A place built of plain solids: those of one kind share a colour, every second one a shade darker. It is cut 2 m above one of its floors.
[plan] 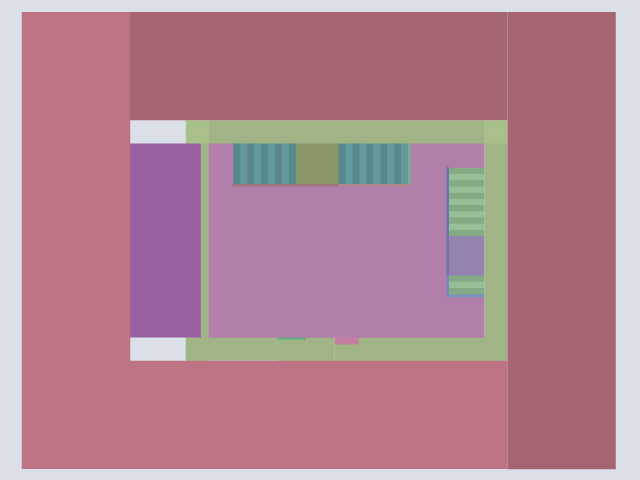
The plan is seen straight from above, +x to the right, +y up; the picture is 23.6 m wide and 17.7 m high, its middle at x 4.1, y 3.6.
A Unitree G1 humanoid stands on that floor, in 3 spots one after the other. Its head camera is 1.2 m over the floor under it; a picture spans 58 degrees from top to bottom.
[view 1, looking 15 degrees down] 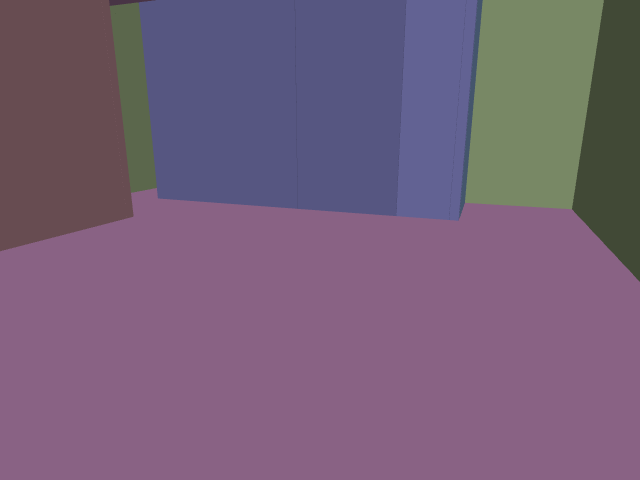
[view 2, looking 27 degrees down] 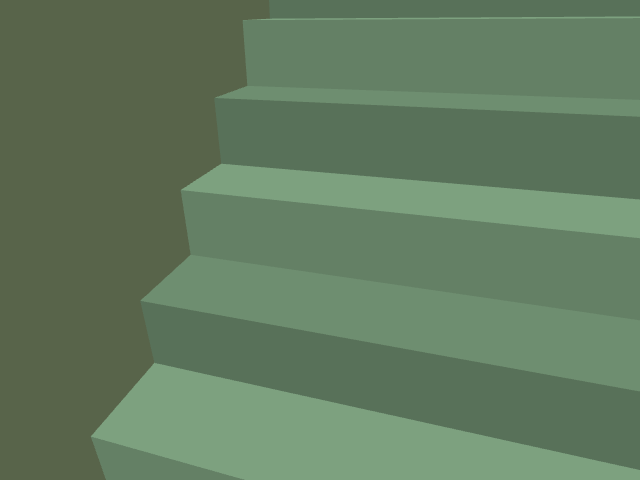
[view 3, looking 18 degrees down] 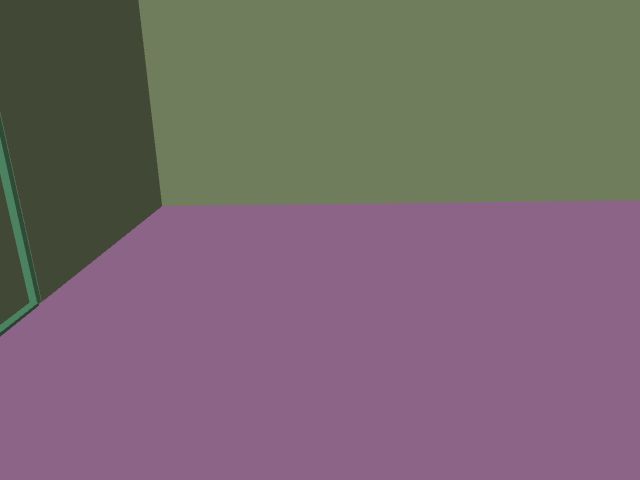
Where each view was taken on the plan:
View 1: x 3.05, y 1.20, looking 21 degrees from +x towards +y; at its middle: floor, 4.64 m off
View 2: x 9.51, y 6.51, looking -74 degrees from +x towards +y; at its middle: step_steep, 1.09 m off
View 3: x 5.08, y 1.60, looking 177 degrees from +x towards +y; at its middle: floor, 3.88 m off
